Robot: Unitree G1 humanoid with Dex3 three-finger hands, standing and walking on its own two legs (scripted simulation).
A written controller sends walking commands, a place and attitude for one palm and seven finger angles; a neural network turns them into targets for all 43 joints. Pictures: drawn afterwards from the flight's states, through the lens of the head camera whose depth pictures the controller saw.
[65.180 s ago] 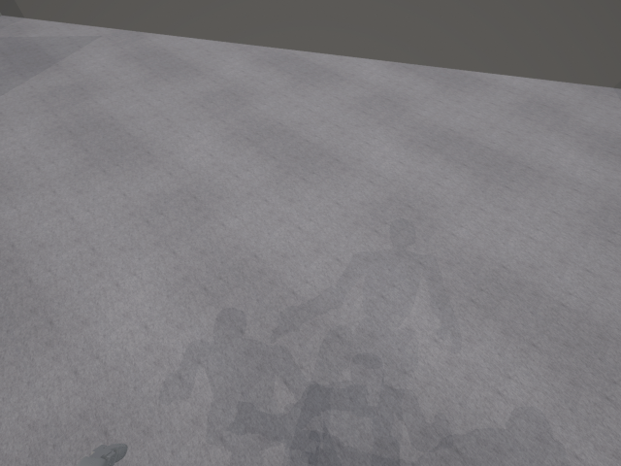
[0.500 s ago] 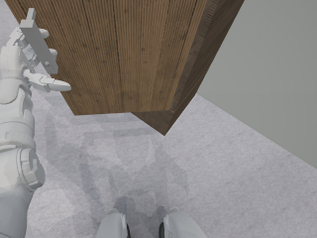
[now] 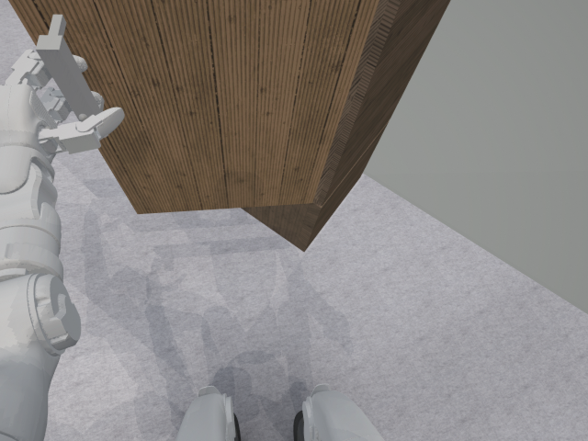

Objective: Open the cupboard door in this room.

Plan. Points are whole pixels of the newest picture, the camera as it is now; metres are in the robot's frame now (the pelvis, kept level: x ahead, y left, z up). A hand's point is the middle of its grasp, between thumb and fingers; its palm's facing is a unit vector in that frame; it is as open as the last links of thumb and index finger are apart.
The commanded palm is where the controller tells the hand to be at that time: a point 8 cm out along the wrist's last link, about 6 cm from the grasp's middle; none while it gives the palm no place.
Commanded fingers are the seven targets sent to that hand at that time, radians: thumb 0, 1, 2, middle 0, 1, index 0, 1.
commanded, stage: close the thumb around the handle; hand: left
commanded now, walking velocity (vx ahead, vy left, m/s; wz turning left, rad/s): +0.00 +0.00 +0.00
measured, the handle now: (79, 79) +0.58 +0.23 +0.08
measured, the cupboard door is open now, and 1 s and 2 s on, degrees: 43 68 84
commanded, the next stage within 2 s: pull the door open along its arc in 0.28 s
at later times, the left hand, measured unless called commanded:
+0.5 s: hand (87, 119) +0.51 +0.22 +0.08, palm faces +0.06 -1.00 -0.01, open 6.6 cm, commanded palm +0.48 +0.26 +0.08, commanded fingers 0.00 0.90 0.90 -0.40 -1.35 -0.40 -1.35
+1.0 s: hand (129, 227) +0.36 +0.15 +0.08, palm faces +0.05 -1.00 +0.04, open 6.8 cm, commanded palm +0.31 +0.22 +0.08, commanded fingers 0.00 0.90 0.90 -0.40 -1.35 -0.40 -1.35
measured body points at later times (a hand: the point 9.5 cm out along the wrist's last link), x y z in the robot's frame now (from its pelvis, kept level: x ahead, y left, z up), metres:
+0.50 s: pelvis +0.00 +0.00 +0.00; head +0.13 +0.03 +0.43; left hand +0.51 +0.27 +0.08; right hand -0.01 -0.26 -0.10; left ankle +0.02 +0.10 -0.66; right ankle +0.00 -0.12 -0.66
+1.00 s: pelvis +0.02 -0.01 +0.02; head +0.07 -0.01 +0.47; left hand +0.36 +0.21 +0.08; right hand +0.12 -0.26 -0.08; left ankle +0.02 +0.10 -0.66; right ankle +0.00 -0.12 -0.66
